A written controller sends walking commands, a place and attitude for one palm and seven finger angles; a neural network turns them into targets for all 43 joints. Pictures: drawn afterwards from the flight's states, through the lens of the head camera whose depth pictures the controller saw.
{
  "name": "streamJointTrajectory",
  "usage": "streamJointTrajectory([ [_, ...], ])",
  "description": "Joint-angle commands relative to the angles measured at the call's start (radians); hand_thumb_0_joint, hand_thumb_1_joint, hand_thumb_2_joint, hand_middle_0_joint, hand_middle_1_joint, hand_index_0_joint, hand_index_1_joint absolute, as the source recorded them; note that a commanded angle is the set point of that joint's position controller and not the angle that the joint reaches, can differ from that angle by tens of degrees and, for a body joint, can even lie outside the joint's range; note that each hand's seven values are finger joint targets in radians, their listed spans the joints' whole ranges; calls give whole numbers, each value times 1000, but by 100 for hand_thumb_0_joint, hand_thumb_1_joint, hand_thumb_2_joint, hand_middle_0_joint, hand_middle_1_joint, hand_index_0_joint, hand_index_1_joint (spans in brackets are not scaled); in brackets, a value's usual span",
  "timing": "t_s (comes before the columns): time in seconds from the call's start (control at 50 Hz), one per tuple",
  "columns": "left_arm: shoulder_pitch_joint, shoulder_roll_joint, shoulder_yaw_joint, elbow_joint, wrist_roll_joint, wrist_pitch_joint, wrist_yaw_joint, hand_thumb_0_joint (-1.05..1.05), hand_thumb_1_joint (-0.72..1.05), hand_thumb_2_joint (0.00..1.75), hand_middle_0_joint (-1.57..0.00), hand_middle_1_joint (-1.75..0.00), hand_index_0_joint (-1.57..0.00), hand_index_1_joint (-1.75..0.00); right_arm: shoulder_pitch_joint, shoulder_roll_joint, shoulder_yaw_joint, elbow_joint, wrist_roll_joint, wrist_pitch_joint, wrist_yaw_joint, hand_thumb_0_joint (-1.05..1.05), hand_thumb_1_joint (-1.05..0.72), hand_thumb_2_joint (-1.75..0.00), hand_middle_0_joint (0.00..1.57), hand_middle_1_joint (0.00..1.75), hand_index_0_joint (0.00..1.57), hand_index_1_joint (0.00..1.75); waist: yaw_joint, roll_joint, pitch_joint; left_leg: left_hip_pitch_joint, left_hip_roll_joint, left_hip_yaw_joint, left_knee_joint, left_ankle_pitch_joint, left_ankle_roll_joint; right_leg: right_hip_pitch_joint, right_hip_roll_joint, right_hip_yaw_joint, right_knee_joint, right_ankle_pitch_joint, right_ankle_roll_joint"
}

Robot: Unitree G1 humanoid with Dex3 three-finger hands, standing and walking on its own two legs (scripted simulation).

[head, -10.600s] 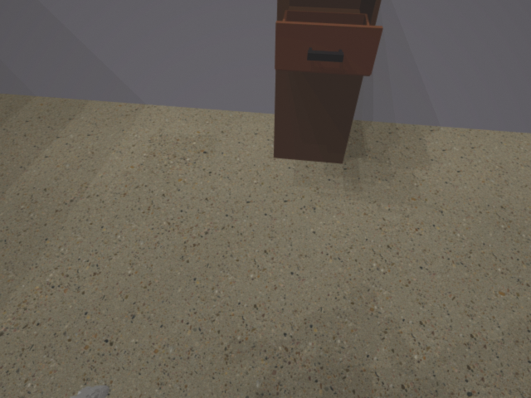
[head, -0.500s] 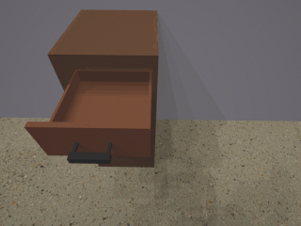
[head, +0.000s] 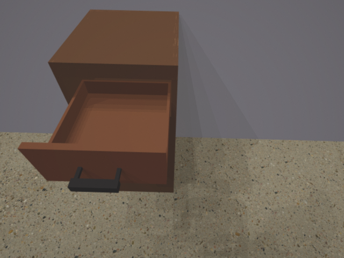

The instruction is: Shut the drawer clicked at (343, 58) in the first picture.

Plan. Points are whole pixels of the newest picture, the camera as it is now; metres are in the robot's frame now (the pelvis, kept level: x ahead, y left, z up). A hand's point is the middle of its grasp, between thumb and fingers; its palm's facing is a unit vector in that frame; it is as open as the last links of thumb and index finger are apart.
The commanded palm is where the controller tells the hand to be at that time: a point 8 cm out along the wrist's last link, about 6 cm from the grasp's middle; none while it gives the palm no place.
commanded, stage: come to a stop and stand still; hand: left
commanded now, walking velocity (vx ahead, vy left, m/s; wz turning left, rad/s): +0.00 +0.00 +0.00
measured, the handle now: (97, 178) +0.30 +0.21 -0.01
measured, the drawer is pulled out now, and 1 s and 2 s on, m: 0.29 0.28 0.28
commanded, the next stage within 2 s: look again from close up in 0.04 s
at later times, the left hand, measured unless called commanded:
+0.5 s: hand out of the picture +0.00 +0.18 -0.17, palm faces +0.01 -0.98 -0.18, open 7.3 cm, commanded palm none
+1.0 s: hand (95, 237) +0.17 +0.18 -0.01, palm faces +0.15 -0.99 -0.01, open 6.9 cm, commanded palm +0.10 +0.22 -0.04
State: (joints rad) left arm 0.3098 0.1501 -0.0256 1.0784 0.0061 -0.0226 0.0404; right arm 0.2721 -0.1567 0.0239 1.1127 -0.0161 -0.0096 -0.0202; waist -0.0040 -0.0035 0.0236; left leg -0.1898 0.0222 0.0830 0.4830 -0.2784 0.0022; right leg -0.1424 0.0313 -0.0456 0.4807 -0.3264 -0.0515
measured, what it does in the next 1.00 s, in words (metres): stands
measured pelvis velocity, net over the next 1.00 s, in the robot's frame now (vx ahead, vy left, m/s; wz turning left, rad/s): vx -0.03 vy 0.02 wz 0.03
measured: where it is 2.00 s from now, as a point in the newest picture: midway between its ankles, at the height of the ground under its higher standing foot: outside the picture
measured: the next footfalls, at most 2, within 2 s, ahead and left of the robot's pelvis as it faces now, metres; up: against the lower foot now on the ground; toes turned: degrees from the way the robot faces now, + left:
none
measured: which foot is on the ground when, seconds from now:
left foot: down 0.00-1.00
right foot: down 0.00-1.00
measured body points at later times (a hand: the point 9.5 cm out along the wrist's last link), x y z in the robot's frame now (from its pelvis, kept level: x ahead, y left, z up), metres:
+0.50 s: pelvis +0.01 +0.01 +0.00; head +0.02 +0.01 +0.45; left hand +0.00 +0.23 -0.16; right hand +0.02 -0.22 -0.15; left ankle -0.01 +0.12 -0.74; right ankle -0.04 -0.08 -0.74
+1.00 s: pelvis -0.03 +0.02 -0.03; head -0.02 +0.00 +0.42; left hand +0.15 +0.23 -0.01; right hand +0.12 -0.24 -0.12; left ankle -0.01 +0.12 -0.74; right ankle -0.04 -0.08 -0.74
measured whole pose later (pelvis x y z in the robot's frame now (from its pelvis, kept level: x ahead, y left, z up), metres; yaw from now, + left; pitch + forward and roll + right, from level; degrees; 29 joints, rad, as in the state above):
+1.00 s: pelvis -0.03 +0.02 -0.03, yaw +2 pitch +7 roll +1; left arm 0.43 0.12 0.03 0.12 -0.19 -0.31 -0.03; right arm 0.24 -0.26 -0.04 0.72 0.00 -0.28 -0.01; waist -0.04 0.03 -0.11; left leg -0.53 -0.01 0.07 0.74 -0.34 0.03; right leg -0.48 -0.02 -0.06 0.78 -0.41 -0.03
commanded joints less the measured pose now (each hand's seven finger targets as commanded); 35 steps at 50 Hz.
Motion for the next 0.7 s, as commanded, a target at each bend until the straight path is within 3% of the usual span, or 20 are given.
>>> streamJointTrajectory([
  [0.0, 73, 102, 23, -27, -1, -14, 8, 0, 90, 90, -20, -30, -20, -30, 48, -84, -14, -23, 5, -18, -11, 0, -90, -90, 20, 30, 20, 30, 2, -10, 33, 24, 77, -78, -64, 216, 25, -18, -138, 125, -97, 384, 4],
  [0.3, 72, 110, 25, -18, 1, -11, 7, 0, 90, 90, -20, -30, -20, -30, 25, -104, -14, -12, 7, -19, -14, 0, -90, -90, 20, 30, 20, 30, 6, -9, 16, 73, 87, -81, -94, 289, 27, 11, -143, 114, -115, 430, 14],
  [0.68, 85, 86, 23, 5, 2, -1, 5, 0, 90, 90, -20, -30, -20, -30, 61, -88, -11, 12, 8, -21, -15, 0, -90, -90, 20, 30, 20, 30, 10, -10, 57, 59, 91, -99, -145, 229, 40, -21, -132, 105, -135, 247, 15],
])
